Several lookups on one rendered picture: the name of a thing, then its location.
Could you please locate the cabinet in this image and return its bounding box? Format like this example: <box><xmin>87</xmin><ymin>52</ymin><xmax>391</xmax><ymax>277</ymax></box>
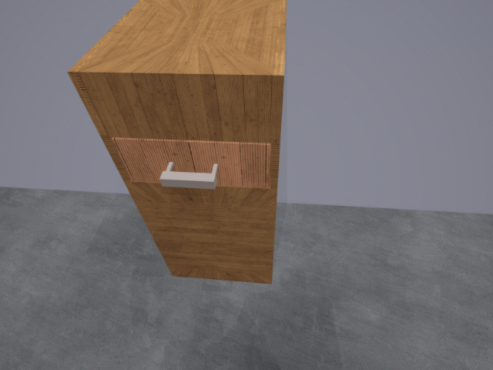
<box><xmin>67</xmin><ymin>0</ymin><xmax>287</xmax><ymax>284</ymax></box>

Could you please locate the handle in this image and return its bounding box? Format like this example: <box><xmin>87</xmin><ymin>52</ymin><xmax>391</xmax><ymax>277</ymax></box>
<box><xmin>159</xmin><ymin>162</ymin><xmax>218</xmax><ymax>189</ymax></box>

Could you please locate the drawer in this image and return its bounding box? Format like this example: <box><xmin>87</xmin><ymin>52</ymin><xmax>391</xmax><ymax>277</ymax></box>
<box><xmin>112</xmin><ymin>137</ymin><xmax>271</xmax><ymax>187</ymax></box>

